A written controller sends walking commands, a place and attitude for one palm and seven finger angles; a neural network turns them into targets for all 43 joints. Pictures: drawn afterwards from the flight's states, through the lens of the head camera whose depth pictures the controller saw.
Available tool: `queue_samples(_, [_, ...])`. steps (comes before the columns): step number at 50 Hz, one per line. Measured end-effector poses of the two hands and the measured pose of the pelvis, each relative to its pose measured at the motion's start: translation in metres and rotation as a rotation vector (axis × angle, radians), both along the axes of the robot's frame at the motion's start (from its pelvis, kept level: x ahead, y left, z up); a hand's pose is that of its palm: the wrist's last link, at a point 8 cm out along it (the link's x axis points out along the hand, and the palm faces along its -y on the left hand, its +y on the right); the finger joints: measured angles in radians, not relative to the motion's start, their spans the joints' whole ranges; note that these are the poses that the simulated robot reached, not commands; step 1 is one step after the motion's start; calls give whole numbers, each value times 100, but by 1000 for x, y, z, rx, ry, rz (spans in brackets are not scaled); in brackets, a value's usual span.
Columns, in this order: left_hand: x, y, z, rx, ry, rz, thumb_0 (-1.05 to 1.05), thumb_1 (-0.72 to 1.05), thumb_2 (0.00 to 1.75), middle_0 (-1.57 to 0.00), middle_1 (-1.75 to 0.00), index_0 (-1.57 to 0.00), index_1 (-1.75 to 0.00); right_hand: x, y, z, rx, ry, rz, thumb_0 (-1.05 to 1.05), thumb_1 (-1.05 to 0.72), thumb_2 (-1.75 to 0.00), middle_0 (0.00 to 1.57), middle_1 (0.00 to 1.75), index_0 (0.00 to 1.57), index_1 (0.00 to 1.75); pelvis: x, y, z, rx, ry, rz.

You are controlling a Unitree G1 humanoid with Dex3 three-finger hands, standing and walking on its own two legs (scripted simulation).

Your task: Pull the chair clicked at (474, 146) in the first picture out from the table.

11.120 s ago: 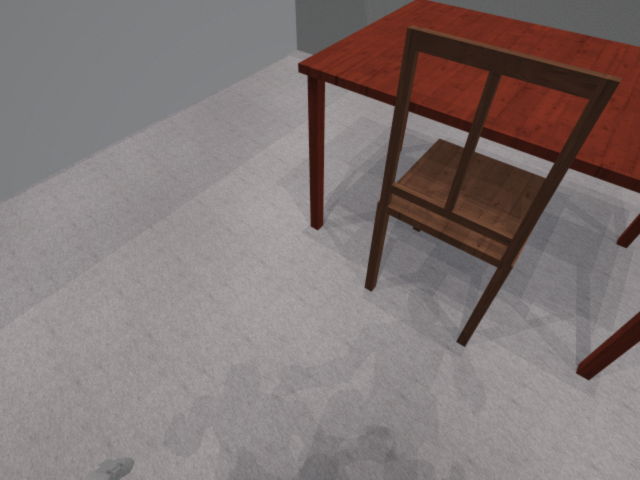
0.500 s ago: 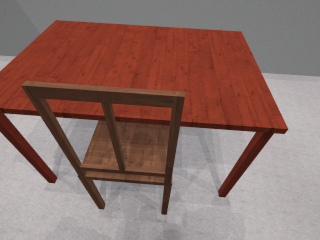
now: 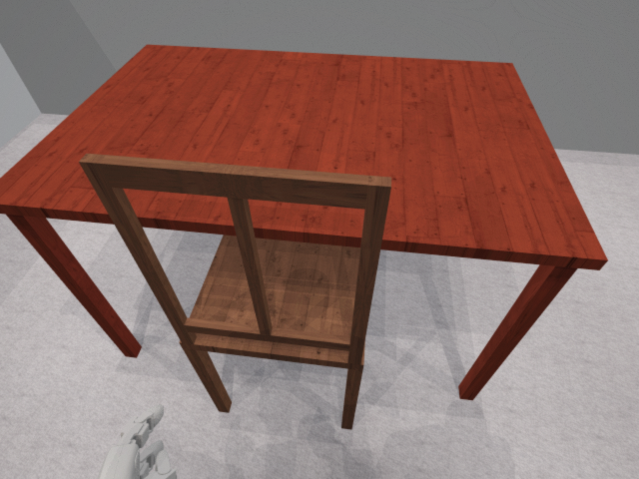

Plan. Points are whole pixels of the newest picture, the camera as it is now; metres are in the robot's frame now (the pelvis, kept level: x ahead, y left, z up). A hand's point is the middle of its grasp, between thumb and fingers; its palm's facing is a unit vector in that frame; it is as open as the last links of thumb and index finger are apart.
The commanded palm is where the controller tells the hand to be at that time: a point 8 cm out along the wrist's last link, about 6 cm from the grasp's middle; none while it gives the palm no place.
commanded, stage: raise the hand toward the chair's back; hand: left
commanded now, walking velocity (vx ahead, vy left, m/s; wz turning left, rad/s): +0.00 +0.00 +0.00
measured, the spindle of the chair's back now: (254, 276) +0.44 +0.13 -0.05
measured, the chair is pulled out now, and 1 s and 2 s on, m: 0.00 0.00 0.00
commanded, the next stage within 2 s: aim the fingers beside a spindle in 1.96 s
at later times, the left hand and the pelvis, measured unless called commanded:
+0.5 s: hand (193, 458) +0.16 +0.16 -0.04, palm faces -0.05 -0.99 -0.10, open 11.2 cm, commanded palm +0.14 +0.22 -0.05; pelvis -0.04 -0.02 -0.11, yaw +3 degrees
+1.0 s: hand (196, 438) +0.19 +0.17 -0.06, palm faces -0.16 -0.99 -0.02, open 15.4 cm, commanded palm +0.17 +0.24 -0.04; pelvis -0.03 -0.01 -0.10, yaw +1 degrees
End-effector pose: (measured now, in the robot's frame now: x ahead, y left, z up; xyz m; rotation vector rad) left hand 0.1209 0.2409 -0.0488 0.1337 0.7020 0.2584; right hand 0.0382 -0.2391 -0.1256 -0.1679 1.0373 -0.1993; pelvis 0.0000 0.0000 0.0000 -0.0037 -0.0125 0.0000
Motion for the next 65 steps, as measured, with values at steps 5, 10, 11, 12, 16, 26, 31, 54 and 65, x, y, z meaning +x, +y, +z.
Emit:
queue_samples(5, [77,-26,51,-89,-513,-154,2,83,85,-18,-28,-18,-28,71,-19,18,-56,-314,94,2,-91,-90,20,30,20,30,-16,0,-22,2,93,28])
queue_samples(10, [69,-59,22,-223,-706,-374,1,71,81,-17,-27,-18,-27,128,-28,42,-107,-538,192,2,-91,-90,20,30,20,30,-24,-9,-56,15,184,1])
queue_samples(11, [61,-60,8,-223,-687,-404,1,69,80,-17,-27,-18,-26,138,-29,44,-116,-565,212,2,-91,-90,20,30,20,30,-25,-11,-63,15,198,0])
queue_samples(12, [50,-59,-5,-223,-654,-415,1,66,79,-17,-26,-18,-26,147,-29,44,-123,-585,231,2,-91,-90,20,30,20,30,-26,-13,-71,15,211,1])
queue_samples(16, [10,-37,-40,-194,-537,-309,1,56,75,-17,-25,-17,-25,175,-20,31,-121,-625,291,1,-91,-90,20,30,19,30,-29,-19,-96,0,237,16])
queue_samples(26, [30,-29,16,-70,-751,-390,2,33,65,-14,-21,-14,-21,158,31,-46,47,-479,313,2,-91,-90,20,30,20,30,-37,-22,-114,-63,276,52])
queue_samples(31, [56,-43,-13,-205,-518,-472,1,21,60,-13,-20,-13,-19,116,25,-62,78,-360,173,2,-90,-90,21,30,20,30,-36,-20,-108,-38,298,25])
queue_samples(54, [58,6,20,-107,-668,-329,0,-32,37,-8,-11,-8,-11,121,-3,-12,-89,-436,127,2,-91,-90,20,30,20,30,-24,-2,-91,-57,272,23])
queue_samples(65, [64,15,4,-155,-540,-383,-1,-47,31,-6,-9,-6,-9,132,30,-14,-30,-424,197,2,-90,-90,20,30,20,30,-19,7,-87,-66,271,26])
